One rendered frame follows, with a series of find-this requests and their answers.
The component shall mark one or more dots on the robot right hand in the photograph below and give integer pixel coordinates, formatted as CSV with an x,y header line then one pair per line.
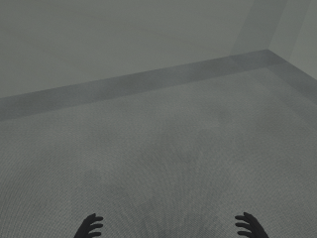
x,y
256,229

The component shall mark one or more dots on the robot left hand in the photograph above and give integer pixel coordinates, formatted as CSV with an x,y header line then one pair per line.
x,y
85,227

